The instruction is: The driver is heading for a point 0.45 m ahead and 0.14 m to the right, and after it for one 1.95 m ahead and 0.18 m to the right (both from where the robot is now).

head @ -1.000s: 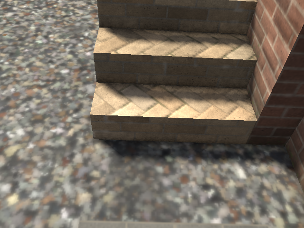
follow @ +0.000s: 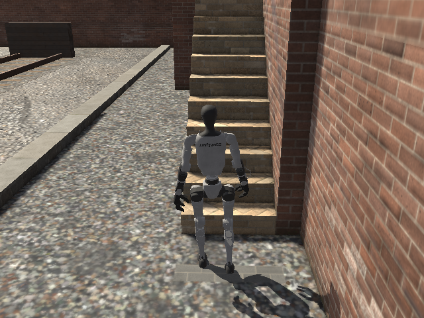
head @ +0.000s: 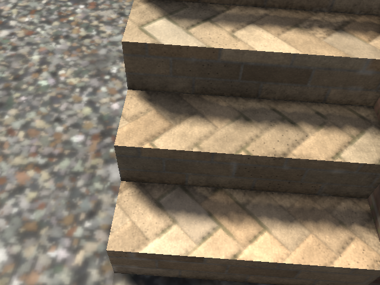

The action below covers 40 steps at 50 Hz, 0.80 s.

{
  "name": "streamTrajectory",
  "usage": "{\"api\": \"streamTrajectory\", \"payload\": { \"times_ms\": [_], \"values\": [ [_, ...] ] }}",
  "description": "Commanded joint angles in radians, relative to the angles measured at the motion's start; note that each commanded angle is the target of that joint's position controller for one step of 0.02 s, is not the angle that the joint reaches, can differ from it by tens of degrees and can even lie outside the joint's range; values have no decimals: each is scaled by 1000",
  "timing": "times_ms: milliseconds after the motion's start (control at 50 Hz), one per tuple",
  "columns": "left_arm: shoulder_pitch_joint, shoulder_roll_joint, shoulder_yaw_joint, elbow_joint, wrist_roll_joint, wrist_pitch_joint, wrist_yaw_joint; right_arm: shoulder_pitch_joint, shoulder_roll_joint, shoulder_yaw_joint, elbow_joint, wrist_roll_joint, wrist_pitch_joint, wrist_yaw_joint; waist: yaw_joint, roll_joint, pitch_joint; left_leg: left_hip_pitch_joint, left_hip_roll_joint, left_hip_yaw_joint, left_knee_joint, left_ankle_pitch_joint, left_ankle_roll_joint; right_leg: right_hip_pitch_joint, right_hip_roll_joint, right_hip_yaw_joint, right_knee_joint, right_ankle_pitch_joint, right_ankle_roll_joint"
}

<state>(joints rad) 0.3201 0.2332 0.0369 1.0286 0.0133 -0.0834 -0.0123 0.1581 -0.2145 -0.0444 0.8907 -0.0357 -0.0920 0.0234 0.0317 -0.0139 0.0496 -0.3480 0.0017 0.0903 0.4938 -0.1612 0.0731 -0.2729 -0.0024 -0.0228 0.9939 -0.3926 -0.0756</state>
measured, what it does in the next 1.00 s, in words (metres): climbs, turning right: right foot, then left foot 0.20 m higher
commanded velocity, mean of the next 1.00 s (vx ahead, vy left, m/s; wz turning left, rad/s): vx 0.38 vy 0.00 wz -0.40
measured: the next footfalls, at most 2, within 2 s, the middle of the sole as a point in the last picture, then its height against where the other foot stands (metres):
right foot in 0.40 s outside the picture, level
left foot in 0.98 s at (200, 226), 0.20 m higher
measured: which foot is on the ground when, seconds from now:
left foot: down 0.00-0.42, up 0.44-0.96, down 0.98-1.00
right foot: up 0.00-0.38, down 0.40-1.00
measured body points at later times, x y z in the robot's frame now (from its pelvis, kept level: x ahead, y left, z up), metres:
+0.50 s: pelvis +0.20 -0.04 -0.01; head +0.22 -0.05 +0.44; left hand +0.32 +0.20 -0.14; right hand +0.23 -0.29 -0.15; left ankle +0.12 +0.09 -0.63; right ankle +0.23 -0.09 -0.74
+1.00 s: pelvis +0.38 -0.04 +0.04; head +0.43 -0.06 +0.48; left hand +0.43 +0.23 -0.10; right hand +0.61 -0.28 +0.01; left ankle +0.55 +0.01 -0.55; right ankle +0.25 -0.09 -0.71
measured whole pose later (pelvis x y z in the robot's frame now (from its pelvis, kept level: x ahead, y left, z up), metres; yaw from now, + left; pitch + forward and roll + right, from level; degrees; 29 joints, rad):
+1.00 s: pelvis +0.38 -0.04 +0.04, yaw -26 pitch +3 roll +2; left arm 0.45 0.23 0.07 0.91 -0.02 0.00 0.08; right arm -0.15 -0.04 0.07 0.48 -0.03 0.01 -0.05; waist 0.09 -0.04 0.08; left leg -0.99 0.00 0.04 1.41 -0.47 0.05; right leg -0.06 0.08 0.21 0.33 -0.10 -0.08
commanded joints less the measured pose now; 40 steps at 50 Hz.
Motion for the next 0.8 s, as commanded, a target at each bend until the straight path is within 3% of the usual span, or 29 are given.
{"api": "streamTrajectory", "payload": {
  "times_ms": [20,60,100,200,240,280,320,360,380,400,420,440,460,480,500,520,540,560,600,620,660,700,720,740,800],
  "values": [
    [-1,51,8,-49,15,1,-4,96,-91,-19,-1,17,-10,-4,-20,88,-43,248,257,-319,-319,118,93,-270,-88,44,105,103,-8],
    [25,40,4,-35,26,16,-6,132,-92,-16,26,17,-23,-7,1,83,-76,232,229,-230,-305,345,95,-217,-82,23,106,134,14],
    [2,40,4,-39,25,21,-12,165,-111,-17,49,25,-32,-7,10,83,-71,238,211,-172,-302,439,106,-240,-83,10,76,168,30],
    [-183,37,-3,-92,15,29,-22,216,-117,-13,78,12,-29,-19,-35,92,-3,259,210,-79,-359,283,100,-313,-88,10,-116,272,50],
    [-242,16,-14,-116,15,27,-16,199,-121,-11,71,9,-28,-21,-42,75,9,236,199,-18,-339,393,83,-248,-63,-17,-236,301,50],
    [-256,18,-18,-124,13,25,-11,206,-138,-15,75,9,-29,-22,-49,95,-10,270,208,9,-293,483,74,-198,-45,-42,-307,294,34],
    [-189,22,-16,-118,14,32,2,230,-123,-14,86,9,-27,-35,-32,134,-50,290,244,20,-201,575,89,-132,-28,-70,-277,234,-1],
    [-135,36,-5,-108,18,21,14,200,-145,-18,75,18,-22,-43,-9,101,-65,316,241,39,-41,779,78,-81,25,-93,-344,171,-36],
    [-51,34,3,-84,17,13,23,176,-158,-21,68,25,-15,-47,32,80,-101,307,223,59,96,783,61,5,61,-110,-431,185,-60],
    [71,56,19,-56,27,6,30,144,-174,-22,51,22,-13,-45,87,50,-142,199,187,79,311,642,24,155,58,-65,-492,221,-89],
    [153,182,52,-54,50,3,43,131,-122,-9,5,11,-18,-46,99,-141,-145,-42,105,125,655,199,-24,270,-174,273,-601,376,-146],
    [143,254,71,-52,24,22,36,168,-76,1,-22,15,-23,-32,35,-306,-202,-337,-72,-8,905,-348,-53,400,-344,668,-715,545,-322],
    [111,198,66,-58,2,37,28,157,-81,8,-9,-17,-28,-21,25,-114,-132,-406,25,-114,976,-308,-56,314,-325,582,-722,310,-322],
    [47,128,51,-85,-1,45,26,85,-89,3,-29,-15,-38,-9,27,-71,-69,-457,40,-100,1033,-226,-66,232,-275,518,-737,189,-308],
    [0,96,42,-96,-5,51,26,56,-79,4,-43,-20,-41,-6,-7,-13,-24,-474,69,-100,1010,-164,-71,156,-221,445,-754,176,-262],
    [-36,82,37,-121,-14,51,33,40,-78,5,-58,-32,-31,-2,-25,-3,-25,-467,75,-92,1032,-132,-83,105,-183,397,-742,300,-243],
    [-53,83,37,-135,-8,43,40,41,-63,11,-64,-47,-19,3,-37,21,-55,-444,76,-82,1040,-87,-97,73,-156,344,-729,409,-232],
    [-36,92,39,-136,-5,36,44,43,-51,14,-74,-49,-8,4,-41,26,-77,-439,68,-70,1056,-67,-107,58,-140,317,-704,525,-231],
    [6,99,40,-138,2,28,53,12,-52,18,-98,-46,8,-6,-33,33,-86,-445,60,-56,1001,-39,-122,54,-115,260,-650,807,-213],
    [86,87,39,-116,20,26,59,4,-14,25,-91,-22,18,-27,7,-65,-122,-524,14,-8,1232,-117,-127,113,-120,272,-606,922,-231],
    [170,100,43,-108,21,25,65,-93,-8,30,-167,-21,37,-47,43,-72,-110,-736,22,-36,1396,-186,-124,201,-149,345,-597,863,-257],
    [203,110,47,-113,23,32,75,-207,-9,31,-240,-31,42,-55,63,-30,-80,-877,36,-63,1430,-219,-112,251,-159,401,-609,703,-247],
    [222,97,44,-110,28,36,78,-248,8,36,-264,-30,42,-55,77,-47,-77,-978,26,-64,1550,-252,-101,297,-174,456,-605,648,-259],
    [245,116,47,-102,25,32,81,-300,26,45,-311,-29,45,-61,90,-68,-56,-1122,37,-83,1655,-304,-82,372,-210,516,-612,583,-265],
    [245,107,39,-97,18,24,84,-398,40,62,-406,-34,50,-64,79,-4,2,-1206,45,-103,1603,-354,-64,339,-189,515,-647,450,-224]
  ]
}}
Velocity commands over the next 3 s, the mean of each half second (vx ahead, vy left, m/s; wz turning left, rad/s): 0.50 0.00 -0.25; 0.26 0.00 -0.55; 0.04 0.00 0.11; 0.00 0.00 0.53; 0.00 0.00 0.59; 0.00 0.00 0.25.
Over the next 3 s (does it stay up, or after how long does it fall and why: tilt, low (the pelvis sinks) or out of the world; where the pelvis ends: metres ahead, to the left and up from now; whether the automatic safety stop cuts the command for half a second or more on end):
stays up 0.19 -0.23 0.00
